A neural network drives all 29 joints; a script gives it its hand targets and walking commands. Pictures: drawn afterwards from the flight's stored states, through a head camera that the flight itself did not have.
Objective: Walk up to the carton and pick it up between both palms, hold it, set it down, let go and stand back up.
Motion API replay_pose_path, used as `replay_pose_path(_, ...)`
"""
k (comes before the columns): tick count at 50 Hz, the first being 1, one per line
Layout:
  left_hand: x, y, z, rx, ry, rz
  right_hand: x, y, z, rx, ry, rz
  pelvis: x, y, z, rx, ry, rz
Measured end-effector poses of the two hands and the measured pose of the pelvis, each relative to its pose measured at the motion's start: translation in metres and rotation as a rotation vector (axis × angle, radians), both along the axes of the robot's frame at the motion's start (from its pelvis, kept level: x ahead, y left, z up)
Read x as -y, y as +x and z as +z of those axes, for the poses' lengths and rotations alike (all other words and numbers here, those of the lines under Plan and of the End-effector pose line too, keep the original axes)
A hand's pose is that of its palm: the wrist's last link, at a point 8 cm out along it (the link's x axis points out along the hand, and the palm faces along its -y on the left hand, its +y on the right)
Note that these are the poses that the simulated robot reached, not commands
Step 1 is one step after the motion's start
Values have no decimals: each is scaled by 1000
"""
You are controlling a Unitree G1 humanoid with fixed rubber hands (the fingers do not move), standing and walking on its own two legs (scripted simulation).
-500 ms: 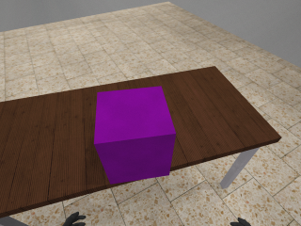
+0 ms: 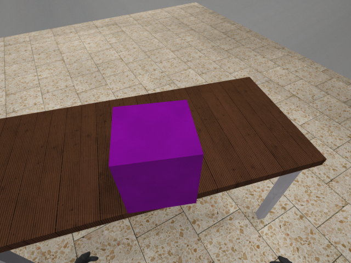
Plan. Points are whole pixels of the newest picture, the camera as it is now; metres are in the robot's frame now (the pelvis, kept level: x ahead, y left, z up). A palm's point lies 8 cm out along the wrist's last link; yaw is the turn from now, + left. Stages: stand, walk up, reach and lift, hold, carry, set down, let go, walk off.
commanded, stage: walk up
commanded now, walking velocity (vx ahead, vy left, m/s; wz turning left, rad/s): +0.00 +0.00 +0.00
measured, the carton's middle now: (156, 157) +0.42 +0.08 -0.03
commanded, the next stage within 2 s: reach and lift in 1.06 s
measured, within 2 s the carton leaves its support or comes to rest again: neither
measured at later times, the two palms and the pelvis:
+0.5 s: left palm out of the picture +0.11 +0.29 -0.09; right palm out of the picture +0.10 -0.24 -0.10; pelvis +0.01 +0.02 +0.00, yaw +4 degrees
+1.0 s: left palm out of the picture +0.09 +0.31 -0.10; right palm (271, 253) +0.18 -0.21 -0.09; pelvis +0.02 +0.03 -0.01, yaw +10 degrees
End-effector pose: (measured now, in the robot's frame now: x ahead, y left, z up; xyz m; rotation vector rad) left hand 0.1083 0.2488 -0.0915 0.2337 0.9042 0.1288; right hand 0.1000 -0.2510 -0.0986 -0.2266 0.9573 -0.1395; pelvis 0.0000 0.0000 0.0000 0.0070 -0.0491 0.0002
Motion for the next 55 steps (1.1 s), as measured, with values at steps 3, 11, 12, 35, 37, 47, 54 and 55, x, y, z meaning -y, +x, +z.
replay_pose_path(3,1,-1,0,0,0,-1,1,-1,0,3,1,-1,0,0,0,3,1,1)
replay_pose_path(11,-4,-2,2,9,20,2,4,-8,-3,-25,-14,14,-1,-2,-2,-2,-7,21)
replay_pose_path(12,-8,-3,2,10,27,6,4,-10,-4,-35,-18,18,-2,-2,-2,-4,-9,26)
replay_pose_path(35,-50,5,-1,15,34,91,-34,52,6,23,-25,123,-29,18,-4,-22,-20,104)
replay_pose_path(37,-52,4,-1,18,33,101,-37,59,7,33,-24,138,-29,19,-5,-20,-20,116)
replay_pose_path(47,-58,-15,-3,5,40,154,-43,79,10,49,-31,197,-27,20,-6,-11,-22,166)
replay_pose_path(54,-62,-32,-5,-14,43,193,-44,80,9,41,-32,215,-27,17,-7,-5,-23,191)
replay_pose_path(55,-62,-33,-6,-27,42,203,-43,81,8,56,-38,221,-26,17,-7,-13,-23,176)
